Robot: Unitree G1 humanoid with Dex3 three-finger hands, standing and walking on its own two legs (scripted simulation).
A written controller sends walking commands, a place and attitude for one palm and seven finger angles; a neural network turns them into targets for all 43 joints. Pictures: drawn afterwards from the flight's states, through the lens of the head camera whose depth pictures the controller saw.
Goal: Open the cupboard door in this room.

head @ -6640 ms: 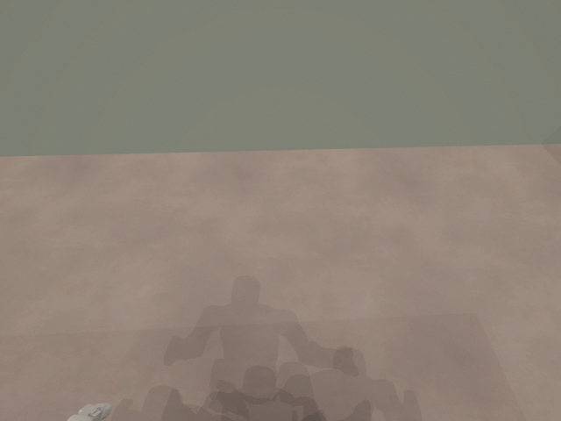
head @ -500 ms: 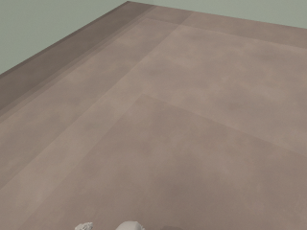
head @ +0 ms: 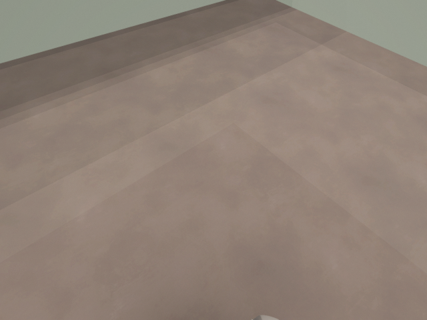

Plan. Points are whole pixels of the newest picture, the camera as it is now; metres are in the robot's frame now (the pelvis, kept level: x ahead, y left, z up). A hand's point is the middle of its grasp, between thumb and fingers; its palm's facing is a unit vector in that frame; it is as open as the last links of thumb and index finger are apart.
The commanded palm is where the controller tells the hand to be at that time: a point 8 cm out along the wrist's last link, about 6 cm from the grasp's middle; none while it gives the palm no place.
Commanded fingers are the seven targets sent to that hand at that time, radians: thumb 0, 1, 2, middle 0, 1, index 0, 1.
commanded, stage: turn or walk to find it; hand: left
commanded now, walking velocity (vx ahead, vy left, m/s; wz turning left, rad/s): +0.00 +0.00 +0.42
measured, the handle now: out of the picture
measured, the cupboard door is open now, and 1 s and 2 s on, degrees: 0 0 0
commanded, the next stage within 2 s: none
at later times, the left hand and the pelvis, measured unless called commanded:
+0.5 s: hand out of the picture +0.01 +0.16 -0.15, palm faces +0.23 -0.94 -0.25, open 7.4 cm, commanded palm none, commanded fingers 0.00 0.90 0.90 -0.20 -0.30 -0.20 -0.30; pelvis -0.02 -0.04 +0.00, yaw +14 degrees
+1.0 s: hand out of the picture -0.05 +0.23 -0.16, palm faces +0.43 -0.86 -0.26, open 7.4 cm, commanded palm none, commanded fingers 0.00 0.90 0.90 -0.20 -0.30 -0.20 -0.30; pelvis -0.04 +0.00 +0.00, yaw +25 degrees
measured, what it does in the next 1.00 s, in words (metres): steps on the spot, turning left: right foot, then left foot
